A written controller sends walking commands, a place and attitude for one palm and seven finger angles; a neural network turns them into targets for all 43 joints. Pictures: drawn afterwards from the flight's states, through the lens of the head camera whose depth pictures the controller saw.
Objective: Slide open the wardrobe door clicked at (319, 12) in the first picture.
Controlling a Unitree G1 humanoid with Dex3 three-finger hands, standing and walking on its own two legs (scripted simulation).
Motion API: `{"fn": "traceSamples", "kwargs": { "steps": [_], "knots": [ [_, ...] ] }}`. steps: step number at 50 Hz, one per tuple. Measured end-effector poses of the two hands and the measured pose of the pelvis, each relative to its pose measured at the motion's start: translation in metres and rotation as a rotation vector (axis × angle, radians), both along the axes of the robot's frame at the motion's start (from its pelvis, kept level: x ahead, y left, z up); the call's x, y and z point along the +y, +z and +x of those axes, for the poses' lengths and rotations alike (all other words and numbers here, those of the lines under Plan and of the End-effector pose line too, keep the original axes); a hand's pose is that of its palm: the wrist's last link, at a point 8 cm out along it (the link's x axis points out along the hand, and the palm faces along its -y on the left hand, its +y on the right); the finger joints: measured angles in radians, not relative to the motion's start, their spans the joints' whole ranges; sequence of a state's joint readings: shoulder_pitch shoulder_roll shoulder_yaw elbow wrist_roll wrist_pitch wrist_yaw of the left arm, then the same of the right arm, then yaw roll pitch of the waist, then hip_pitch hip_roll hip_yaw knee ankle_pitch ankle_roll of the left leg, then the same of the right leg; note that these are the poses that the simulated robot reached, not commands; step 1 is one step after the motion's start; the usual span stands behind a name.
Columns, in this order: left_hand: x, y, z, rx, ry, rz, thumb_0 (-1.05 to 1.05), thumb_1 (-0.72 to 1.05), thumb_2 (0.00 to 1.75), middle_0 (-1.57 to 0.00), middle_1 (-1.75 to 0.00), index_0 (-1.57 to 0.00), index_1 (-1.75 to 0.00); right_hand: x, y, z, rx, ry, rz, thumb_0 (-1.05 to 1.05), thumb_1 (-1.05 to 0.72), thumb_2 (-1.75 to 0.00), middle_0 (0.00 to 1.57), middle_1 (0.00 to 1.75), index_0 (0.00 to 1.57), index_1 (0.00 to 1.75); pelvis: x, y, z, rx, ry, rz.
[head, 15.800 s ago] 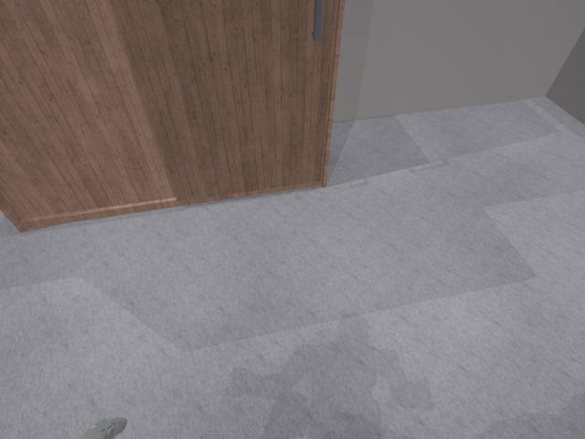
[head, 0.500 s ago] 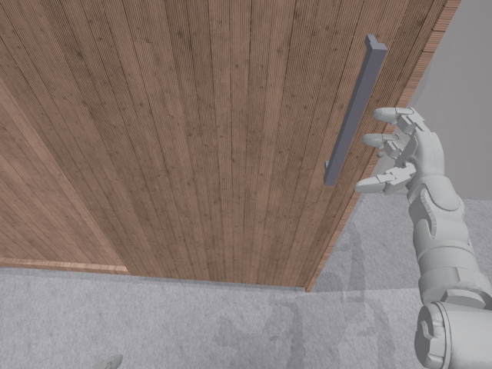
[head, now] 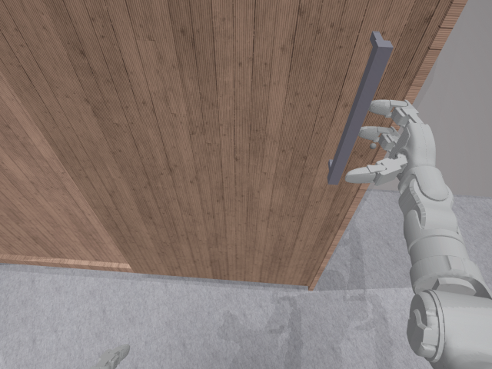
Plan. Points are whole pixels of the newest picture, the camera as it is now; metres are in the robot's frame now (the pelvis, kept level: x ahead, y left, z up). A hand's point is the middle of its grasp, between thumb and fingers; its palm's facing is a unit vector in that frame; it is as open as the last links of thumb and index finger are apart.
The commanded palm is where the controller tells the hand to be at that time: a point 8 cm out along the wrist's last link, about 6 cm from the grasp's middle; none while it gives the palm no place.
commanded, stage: feel for the door with the fingertips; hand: right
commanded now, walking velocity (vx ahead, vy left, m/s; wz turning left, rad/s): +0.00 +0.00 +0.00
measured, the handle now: (350, 120) +0.52 -0.12 +0.14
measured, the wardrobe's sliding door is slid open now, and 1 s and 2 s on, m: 0.00 0.00 0.00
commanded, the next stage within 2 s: slide the fingers in behind the handle in 0.24 s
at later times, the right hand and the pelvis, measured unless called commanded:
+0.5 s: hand (363, 138) +0.47 -0.13 +0.14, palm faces -0.05 +1.00 +0.00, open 13.8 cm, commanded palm +0.44 -0.19 +0.14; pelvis +0.00 +0.00 +0.00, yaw +0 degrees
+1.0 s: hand (353, 141) +0.46 -0.11 +0.14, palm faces -0.06 +1.00 +0.00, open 14.0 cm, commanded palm +0.44 -0.16 +0.14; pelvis +0.00 +0.00 +0.00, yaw +0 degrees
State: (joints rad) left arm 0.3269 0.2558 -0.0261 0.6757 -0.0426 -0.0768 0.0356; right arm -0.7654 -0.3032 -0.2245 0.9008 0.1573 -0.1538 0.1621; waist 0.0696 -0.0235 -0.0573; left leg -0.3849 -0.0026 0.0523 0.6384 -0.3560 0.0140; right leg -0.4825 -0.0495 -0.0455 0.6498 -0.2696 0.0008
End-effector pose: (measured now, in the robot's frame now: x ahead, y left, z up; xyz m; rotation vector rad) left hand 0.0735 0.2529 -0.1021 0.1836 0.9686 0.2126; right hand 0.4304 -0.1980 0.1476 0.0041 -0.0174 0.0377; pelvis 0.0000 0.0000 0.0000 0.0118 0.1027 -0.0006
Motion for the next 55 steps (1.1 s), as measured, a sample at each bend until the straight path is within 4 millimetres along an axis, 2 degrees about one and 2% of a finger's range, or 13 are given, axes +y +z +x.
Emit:
{"fn": "traceSamples", "kwargs": {
  "steps": [12,23,30,40,48,55],
  "knots": [
    [0.004,-0.005,-0.022,0.068,0.028,0.007,0.01,0.9,0.9,-0.21,-0.3,-0.2,-0.3,0.01,-0.003,0.021,0.014,0.013,0.001,-0.01,0.5,-0.3,0.3,1.21,0.3,1.2,-0.001,-0.002,0.002,0.031,0.004,0.0],
    [0.002,-0.011,-0.041,0.13,0.043,-0.009,0.01,0.9,0.9,-0.21,-0.3,-0.2,-0.3,0.009,-0.004,0.023,0.002,0.006,-0.008,-0.01,0.5,-0.3,0.34,1.24,0.33,1.23,-0.001,-0.003,0.004,0.04,0.005,0.001],
    [0.002,-0.009,-0.034,0.1,0.046,-0.015,0.01,0.9,0.9,-0.21,-0.3,-0.2,-0.3,0.013,-0.004,0.02,-0.005,0.011,0.005,-0.01,0.5,-0.3,0.31,1.22,0.31,1.21,0.0,-0.003,0.005,0.032,0.012,0.0],
    [0.003,-0.004,-0.011,0.04,0.024,-0.011,0.01,0.9,0.9,-0.2,-0.3,-0.2,-0.3,0.012,-0.004,0.008,-0.008,0.012,-0.001,-0.01,0.5,-0.3,0.3,1.21,0.3,1.2,0.0,-0.002,0.005,0.018,0.007,0.001],
    [0.001,-0.003,0.003,0.015,-0.006,-0.008,0.01,0.9,0.9,-0.2,-0.3,-0.2,-0.3,0.025,-0.004,0.009,0.001,0.021,0.001,-0.01,0.5,-0.3,0.3,1.2,0.3,1.2,0.0,-0.002,0.003,0.017,-0.004,0.001],
    [-0.002,-0.006,0.0,0.021,-0.001,-0.023,0.01,0.9,0.9,-0.2,-0.3,-0.2,-0.3,0.038,-0.003,0.016,0.001,0.026,-0.001,-0.01,0.5,-0.3,0.3,1.2,0.3,1.2,0.001,-0.002,0.004,0.025,0.001,-0.002]
  ]
}}
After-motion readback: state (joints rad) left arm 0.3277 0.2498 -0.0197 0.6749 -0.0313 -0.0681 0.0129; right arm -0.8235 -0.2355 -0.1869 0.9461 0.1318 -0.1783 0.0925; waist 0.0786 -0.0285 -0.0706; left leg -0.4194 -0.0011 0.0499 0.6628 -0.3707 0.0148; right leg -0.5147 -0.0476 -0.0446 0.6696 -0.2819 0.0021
